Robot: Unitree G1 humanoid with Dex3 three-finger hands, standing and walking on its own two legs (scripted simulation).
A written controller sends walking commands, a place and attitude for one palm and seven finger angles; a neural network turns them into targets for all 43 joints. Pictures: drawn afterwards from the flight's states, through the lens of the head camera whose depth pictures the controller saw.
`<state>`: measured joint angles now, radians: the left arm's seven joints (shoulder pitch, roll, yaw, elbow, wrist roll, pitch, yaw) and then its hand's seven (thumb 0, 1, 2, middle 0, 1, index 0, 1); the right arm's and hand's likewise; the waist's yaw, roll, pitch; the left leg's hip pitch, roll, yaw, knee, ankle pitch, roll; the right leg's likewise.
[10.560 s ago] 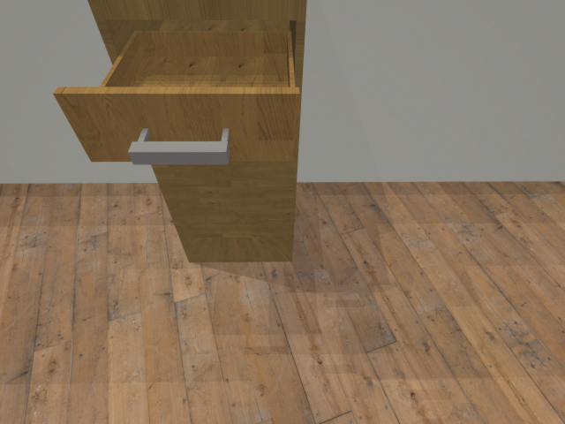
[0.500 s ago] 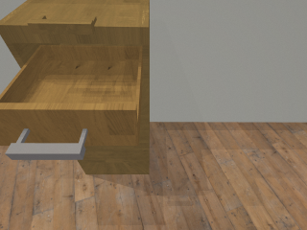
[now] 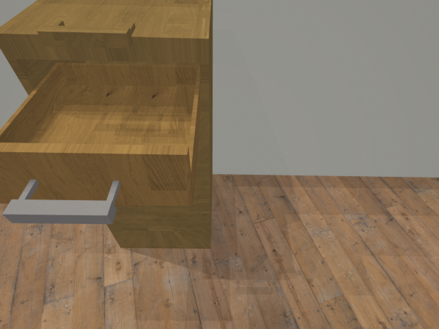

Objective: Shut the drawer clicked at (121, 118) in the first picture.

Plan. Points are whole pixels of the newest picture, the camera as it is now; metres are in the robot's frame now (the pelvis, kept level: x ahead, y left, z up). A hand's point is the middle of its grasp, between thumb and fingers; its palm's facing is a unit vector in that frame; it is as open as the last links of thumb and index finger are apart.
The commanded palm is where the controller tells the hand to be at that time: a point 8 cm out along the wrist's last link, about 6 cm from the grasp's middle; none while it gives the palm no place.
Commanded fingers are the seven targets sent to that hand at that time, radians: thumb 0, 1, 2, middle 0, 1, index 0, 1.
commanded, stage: raise the hand and make a fist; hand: left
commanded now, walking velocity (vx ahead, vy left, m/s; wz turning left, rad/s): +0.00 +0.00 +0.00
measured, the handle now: (68, 198) +0.28 +0.27 +0.11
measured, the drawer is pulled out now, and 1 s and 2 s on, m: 0.27 0.27 0.27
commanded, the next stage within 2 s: bring the fist close to the handle in 1.98 s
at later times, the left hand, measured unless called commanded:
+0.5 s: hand (143, 326) +0.13 +0.13 +0.00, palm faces +0.02 -1.00 +0.04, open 5.9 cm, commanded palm +0.09 +0.22 +0.01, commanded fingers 0.00 0.90 0.90 -0.64 -0.78 -0.64 -0.78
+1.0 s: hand (80, 304) +0.14 +0.20 +0.08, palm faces +0.17 -0.98 -0.11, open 3.5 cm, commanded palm +0.07 +0.23 +0.11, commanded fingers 0.00 0.90 0.90 -1.14 -1.32 -1.14 -1.32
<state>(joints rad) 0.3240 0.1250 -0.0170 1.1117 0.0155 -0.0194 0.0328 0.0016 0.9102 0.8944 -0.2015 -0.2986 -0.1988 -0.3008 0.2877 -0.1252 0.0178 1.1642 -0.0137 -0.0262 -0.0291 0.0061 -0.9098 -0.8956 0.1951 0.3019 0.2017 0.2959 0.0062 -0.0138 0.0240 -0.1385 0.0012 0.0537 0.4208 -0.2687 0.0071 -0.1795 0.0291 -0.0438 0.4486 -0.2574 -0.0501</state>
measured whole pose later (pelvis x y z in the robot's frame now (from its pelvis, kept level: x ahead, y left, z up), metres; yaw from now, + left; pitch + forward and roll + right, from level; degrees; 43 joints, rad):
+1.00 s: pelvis -0.03 +0.00 -0.03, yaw +1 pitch +1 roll +0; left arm 0.67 0.24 0.18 -0.46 -0.26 -0.08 -0.09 0.02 0.90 0.89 -0.95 -1.11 -0.95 -1.11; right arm 0.31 -0.20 0.03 0.57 0.05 -0.21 -0.05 0.02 -0.90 -0.90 0.20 0.30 0.21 0.30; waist 0.01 0.03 -0.06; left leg -0.39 0.01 0.03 0.76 -0.40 0.01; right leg -0.40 0.02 -0.07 0.74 -0.37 -0.05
